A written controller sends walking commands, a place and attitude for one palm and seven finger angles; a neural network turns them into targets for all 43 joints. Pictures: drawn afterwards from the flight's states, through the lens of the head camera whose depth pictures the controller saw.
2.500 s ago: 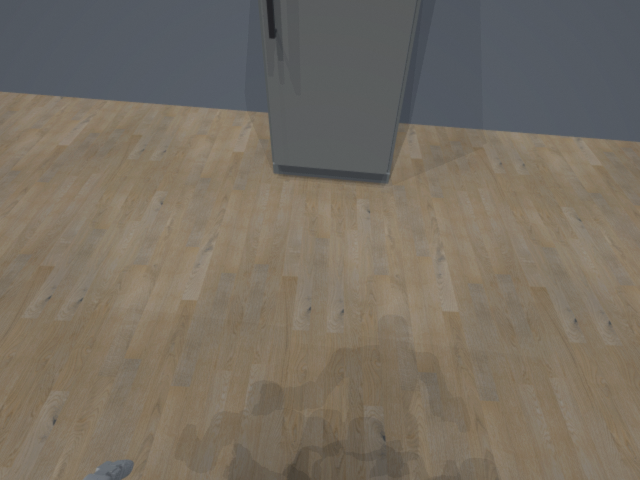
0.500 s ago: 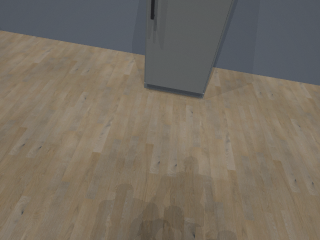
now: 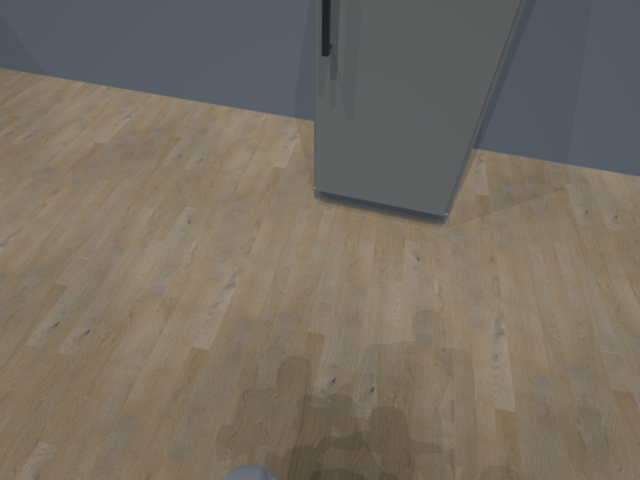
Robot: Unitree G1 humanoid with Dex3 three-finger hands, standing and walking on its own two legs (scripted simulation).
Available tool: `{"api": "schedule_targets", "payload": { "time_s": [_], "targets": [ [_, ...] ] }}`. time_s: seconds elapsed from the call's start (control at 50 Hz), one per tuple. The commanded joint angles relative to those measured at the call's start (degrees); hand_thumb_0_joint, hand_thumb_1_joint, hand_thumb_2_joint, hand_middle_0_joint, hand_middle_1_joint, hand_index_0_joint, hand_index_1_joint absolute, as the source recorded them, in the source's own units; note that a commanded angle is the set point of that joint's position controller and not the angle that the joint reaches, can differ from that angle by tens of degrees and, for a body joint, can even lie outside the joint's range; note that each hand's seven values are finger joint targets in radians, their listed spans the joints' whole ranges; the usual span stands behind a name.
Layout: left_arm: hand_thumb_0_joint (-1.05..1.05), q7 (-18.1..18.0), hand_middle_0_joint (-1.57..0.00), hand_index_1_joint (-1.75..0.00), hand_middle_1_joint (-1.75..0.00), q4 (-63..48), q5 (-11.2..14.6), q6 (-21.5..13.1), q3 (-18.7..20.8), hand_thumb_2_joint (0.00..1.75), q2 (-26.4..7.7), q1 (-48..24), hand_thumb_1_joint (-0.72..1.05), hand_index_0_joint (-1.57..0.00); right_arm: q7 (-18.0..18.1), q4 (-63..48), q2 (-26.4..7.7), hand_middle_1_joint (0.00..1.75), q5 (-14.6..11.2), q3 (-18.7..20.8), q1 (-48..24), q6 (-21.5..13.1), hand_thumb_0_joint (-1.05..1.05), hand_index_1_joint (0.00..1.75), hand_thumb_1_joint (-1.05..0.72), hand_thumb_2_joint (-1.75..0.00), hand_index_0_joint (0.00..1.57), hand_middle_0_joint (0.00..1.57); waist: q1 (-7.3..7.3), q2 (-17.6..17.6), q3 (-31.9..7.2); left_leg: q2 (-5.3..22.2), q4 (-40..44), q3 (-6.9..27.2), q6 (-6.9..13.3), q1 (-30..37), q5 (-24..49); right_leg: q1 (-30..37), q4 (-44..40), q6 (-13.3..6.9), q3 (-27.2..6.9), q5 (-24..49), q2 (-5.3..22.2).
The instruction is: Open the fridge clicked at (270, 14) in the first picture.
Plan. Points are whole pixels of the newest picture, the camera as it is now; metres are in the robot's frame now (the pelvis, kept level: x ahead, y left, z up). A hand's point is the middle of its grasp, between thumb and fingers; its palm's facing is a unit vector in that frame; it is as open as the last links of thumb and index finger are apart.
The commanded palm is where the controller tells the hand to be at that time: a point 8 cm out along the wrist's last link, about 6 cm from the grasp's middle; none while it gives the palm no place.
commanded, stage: walk to a spot facing it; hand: left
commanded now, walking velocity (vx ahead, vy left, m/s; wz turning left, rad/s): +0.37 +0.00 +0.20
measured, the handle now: out of the picture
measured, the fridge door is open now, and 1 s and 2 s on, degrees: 0 0 0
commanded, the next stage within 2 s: turn to face it in 0.94 s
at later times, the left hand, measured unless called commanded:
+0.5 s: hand (173, 460) +0.18 +0.23 -0.17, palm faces +0.12 -0.98 -0.14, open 7.4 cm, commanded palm none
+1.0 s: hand (242, 272) +0.51 +0.17 -0.15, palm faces +0.10 -0.97 -0.21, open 7.2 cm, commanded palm none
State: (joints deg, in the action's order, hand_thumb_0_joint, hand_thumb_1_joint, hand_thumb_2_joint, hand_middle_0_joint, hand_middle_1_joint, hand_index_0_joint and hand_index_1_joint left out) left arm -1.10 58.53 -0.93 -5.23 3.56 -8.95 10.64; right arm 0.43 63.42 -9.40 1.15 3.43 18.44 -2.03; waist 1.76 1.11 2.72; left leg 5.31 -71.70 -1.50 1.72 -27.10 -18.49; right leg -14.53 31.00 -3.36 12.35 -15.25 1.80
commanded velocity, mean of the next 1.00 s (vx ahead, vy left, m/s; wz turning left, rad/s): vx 0.33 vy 0.00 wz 0.13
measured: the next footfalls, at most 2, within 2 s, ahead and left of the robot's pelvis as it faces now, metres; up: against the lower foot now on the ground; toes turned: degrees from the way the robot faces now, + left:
left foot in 0.30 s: +0.28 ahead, +0.14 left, +0.00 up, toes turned +12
right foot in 0.84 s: +0.51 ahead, -0.11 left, +0.00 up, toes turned -9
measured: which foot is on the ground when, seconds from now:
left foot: up 0.00-0.28, down 0.30-0.86, up 0.88-1.00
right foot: down 0.00-0.30, up 0.32-0.82, down 0.84-1.00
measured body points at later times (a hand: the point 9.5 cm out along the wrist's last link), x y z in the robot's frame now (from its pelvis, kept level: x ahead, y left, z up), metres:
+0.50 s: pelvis +0.21 +0.06 +0.01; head +0.22 +0.08 +0.46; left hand +0.18 +0.28 -0.16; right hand +0.29 -0.18 -0.13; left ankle +0.24 +0.13 -0.73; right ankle +0.21 -0.09 -0.64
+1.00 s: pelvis +0.43 -0.01 +0.00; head +0.44 -0.02 +0.45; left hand +0.51 +0.22 -0.14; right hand +0.38 -0.23 -0.16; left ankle +0.36 +0.12 -0.64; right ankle +0.47 -0.10 -0.73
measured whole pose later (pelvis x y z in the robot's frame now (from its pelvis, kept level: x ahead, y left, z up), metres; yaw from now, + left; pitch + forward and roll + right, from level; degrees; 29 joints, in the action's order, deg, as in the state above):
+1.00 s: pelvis +0.43 -0.01 +0.00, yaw +4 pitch -2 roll +0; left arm -0.8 58.3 -0.8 -4.5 3.4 -8.3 10.0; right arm -0.1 65.4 -8.3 1.0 3.3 21.7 -0.8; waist 2.4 1.9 3.0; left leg 5.5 -68.7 -2.9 0.5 -24.6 -20.3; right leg -14.5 30.6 -2.0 12.3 -14.2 3.9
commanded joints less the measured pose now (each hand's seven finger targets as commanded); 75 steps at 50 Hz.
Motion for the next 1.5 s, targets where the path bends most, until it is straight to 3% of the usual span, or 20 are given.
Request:
{"api": "schedule_targets", "payload": {
  "time_s": [0.0,0.16,0.2,0.24,0.26,0.28,0.3,0.36,0.42,0.72,0.78,0.8,0.82,0.84,0.92,1.04,1.18,1.22,1.26,1.48],
  "targets": [
    [0.00,0.1,-0.20,-0.30,-0.30,1.1,-0.9,-0.1,-0.2,0.90,-4.1,7.6,0.90,-0.20,-1.0,-3.1,0.8,0.30,0.4,-0.1,3.5,1.1,0.00,0.30,-0.90,-0.90,0.20,0.20,0.78,-7.7,3.2,3.7,7.2,0.2,-1.9,-4.0,6.5,-4.6,-21.0,-3.8,-10.3,6.7,15.2],
    [0.00,0.2,-0.20,-0.30,-0.30,3.7,-0.6,0.1,-0.5,0.90,-8.2,15.0,0.90,-0.20,-2.7,-9.2,-1.3,0.30,0.2,-0.8,-12.8,-0.2,0.00,0.30,-0.90,-0.90,0.20,0.20,-3.96,-5.7,3.8,1.0,31.3,-5.3,-1.0,-3.1,8.5,9.5,-17.8,-3.8,-8.3,19.3,15.2],
    [0.00,0.2,-0.20,-0.30,-0.30,4.0,-0.6,0.3,-0.2,0.90,-9.3,15.1,0.90,-0.20,-2.5,-9.0,-2.2,0.30,0.1,-0.5,-11.8,-0.6,0.00,0.30,-0.90,-0.90,0.20,0.20,-2.91,-5.6,3.2,-0.5,34.6,-6.7,0.0,1.3,5.7,11.2,-13.8,-3.7,-7.3,25.3,15.9],
    [0.00,0.2,-0.20,-0.30,-0.30,4.1,-0.3,0.5,-0.2,0.90,-9.7,14.2,0.90,-0.20,-1.8,-6.2,-4.7,0.30,0.5,0.1,-2.3,-1.1,0.00,0.30,-0.90,-0.90,0.20,0.20,1.82,-4.2,-2.0,-3.8,40.9,-8.7,1.3,16.3,7.7,8.6,0.0,-1.7,-3.0,33.0,12.8],
    [0.00,0.5,-0.20,-0.30,-0.30,3.4,0.1,0.6,-0.3,0.90,-8.3,14.4,0.90,-0.20,-1.2,-4.2,-9.1,0.30,0.9,1.4,6.3,-1.5,0.00,0.30,-0.90,-0.90,0.20,0.20,5.36,2.8,-8.0,1.7,44.1,-0.7,3.6,31.0,9.2,0.2,13.9,0.7,-0.8,24.9,9.7],
    [0.00,1.1,-0.20,-0.30,-0.30,1.9,0.6,0.6,-0.9,0.90,-4.8,15.9,0.90,-0.20,-0.6,-2.8,-16.7,0.30,1.0,3.1,12.5,-1.7,0.00,0.30,-0.90,-0.90,0.20,0.20,5.99,18.7,-12.5,17.2,49.8,22.6,9.5,41.9,11.9,-15.7,33.5,3.7,0.3,-10.3,1.0],
    [0.00,0.9,-0.20,-0.30,-0.30,0.0,0.2,0.6,-0.7,0.90,-6.8,12.5,0.90,-0.20,-0.1,-2.3,-16.3,0.30,0.1,2.8,13.0,-1.2,0.00,0.30,-0.90,-0.90,0.20,0.20,6.09,13.7,-11.7,20.9,54.8,27.8,12.2,41.5,12.8,-21.5,41.9,2.9,-7.1,-17.5,0.9],
    [0.00,1.4,-0.20,-0.30,-0.30,1.1,-0.4,1.7,-0.1,0.90,-5.1,8.7,0.90,-0.20,0.3,-5.1,-8.6,0.30,-0.2,0.8,0.3,-1.8,0.00,0.30,-0.90,-0.90,0.20,0.20,1.09,4.1,0.4,15.8,59.9,15.7,8.4,20.4,1.9,-20.6,42.3,3.1,-11.2,-6.3,7.2],
    [0.00,1.7,-0.20,-0.30,-0.30,2.9,-1.0,3.5,-0.2,0.90,-2.1,13.1,0.90,-0.20,0.6,-4.6,-5.5,0.30,-0.2,0.0,-1.3,-2.6,0.00,0.30,-0.90,-0.90,0.20,0.20,-2.53,3.6,1.8,11.2,62.4,6.4,6.0,13.3,3.8,-15.8,37.1,4.2,-10.3,-0.8,7.5],
    [0.00,2.7,-0.20,-0.30,-0.30,-4.8,-0.6,3.3,0.2,0.90,-2.7,-6.2,0.90,-0.20,0.7,0.2,-6.9,0.30,0.6,0.7,9.5,-2.7,0.00,0.30,-0.90,-0.90,0.20,0.20,1.14,4.7,5.1,11.9,59.9,-0.9,7.2,25.8,17.4,-17.0,5.3,3.7,-5.4,3.5,4.6],
    [0.00,2.4,-0.20,-0.30,-0.30,-1.5,-0.8,2.3,0.9,0.90,-5.3,4.4,0.90,-0.20,0.6,0.6,-7.3,0.30,0.4,0.5,8.4,-2.3,0.00,0.30,-0.90,-0.90,0.20,0.20,-4.33,1.0,-0.3,8.8,44.7,-4.0,4.4,21.9,27.0,1.6,-2.3,1.9,-3.4,5.0,0.9],
    [0.00,2.0,-0.20,-0.30,-0.30,1.5,-1.2,1.5,1.8,0.90,-8.7,13.7,0.90,-0.20,0.3,0.2,-6.4,0.30,-0.1,0.4,7.5,-2.5,0.00,0.30,-0.90,-0.90,0.20,0.20,-8.44,-3.6,-5.7,5.7,31.8,-6.4,2.2,14.1,23.7,15.9,-3.0,0.0,-8.4,5.9,4.8],
    [0.00,1.1,-0.20,-0.30,-0.30,3.2,-1.4,1.0,3.7,0.90,-15.9,21.0,0.90,-0.20,-0.1,-1.5,-2.3,0.30,-0.8,-0.4,9.7,-2.8,0.00,0.30,-0.90,-0.90,0.20,0.20,-9.69,-19.3,-13.0,-2.1,12.7,-9.5,-0.6,-1.7,-3.8,29.7,-8.3,-4.9,-30.4,8.0,21.9],
    [0.00,0.9,-0.20,-0.30,-0.30,3.7,0.0,1.2,3.4,0.90,-17.6,23.4,0.90,-0.20,0.0,-3.2,-4.3,0.30,-0.8,-0.5,6.5,-2.4,0.00,0.30,-0.90,-0.90,0.20,0.20,-9.87,-16.8,-14.5,-3.6,1.4,-2.2,-0.5,-6.5,-15.0,29.2,-13.9,-7.9,-38.5,13.1,26.6],
    [0.00,0.3,-0.20,-0.30,-0.30,0.1,-0.3,0.9,0.6,0.90,-7.8,7.1,0.90,-0.20,-0.2,-2.1,-1.3,0.30,-0.1,0.0,2.6,-0.5,0.00,0.30,-0.90,-0.90,0.20,0.20,-3.13,-5.9,0.3,3.6,-1.2,1.9,-1.0,-5.4,-0.4,3.8,-17.9,-3.2,-18.9,8.2,21.3],
    [0.00,-0.3,-0.20,-0.30,-0.30,-0.1,-0.6,0.6,-0.4,0.90,-5.5,6.0,0.90,-0.20,-1.0,-3.5,1.1,0.30,0.1,-0.2,2.6,1.9,0.00,0.30,-0.90,-0.90,0.20,0.20,0.40,-7.4,1.6,3.0,14.8,-2.1,-3.8,-1.6,4.7,-1.2,-17.5,-2.4,-3.4,23.4,16.8],
    [0.00,-0.5,-0.20,-0.30,-0.30,2.7,0.1,2.6,-0.8,0.90,-6.5,8.6,0.90,-0.20,-0.4,-3.2,-1.7,0.30,0.1,-0.8,0.5,-0.2,0.00,0.30,-0.90,-0.90,0.20,0.20,-0.42,-6.4,-1.7,-0.2,43.1,-6.5,-4.4,18.2,17.9,-0.1,-6.5,-0.9,-6.7,24.2,10.8],
    [0.00,-0.4,-0.20,-0.30,-0.30,1.7,0.7,3.6,-0.8,0.90,-4.1,11.1,0.90,-0.20,0.7,-3.1,-10.5,0.30,0.3,0.8,5.3,-0.6,0.00,0.30,-0.90,-0.90,0.20,0.20,1.20,10.5,-8.0,13.1,44.9,4.7,0.6,30.4,41.8,-7.3,5.1,4.0,-3.7,-1.3,3.4],
    [0.00,-0.2,-0.20,-0.30,-0.30,0.6,0.4,4.9,-0.6,0.90,-3.5,10.2,0.90,-0.20,1.5,-4.0,-12.6,0.30,0.5,0.9,2.5,0.5,0.00,0.30,-0.90,-0.90,0.20,0.20,0.82,14.1,-6.1,21.3,52.1,9.1,7.7,23.5,32.4,-9.7,23.5,4.7,-7.0,-24.1,1.5],
    [0.00,1.0,-0.20,-0.30,-0.30,-1.8,-0.5,6.7,1.0,0.90,-1.9,9.2,0.90,-0.20,1.2,-8.5,-10.1,0.30,0.3,2.0,-9.5,2.1,0.00,0.30,-0.90,-0.90,0.20,0.20,-2.01,8.6,-4.3,16.5,51.2,-4.3,4.8,13.3,9.8,-3.8,12.1,5.5,-5.4,-8.0,1.8]
  ]
}}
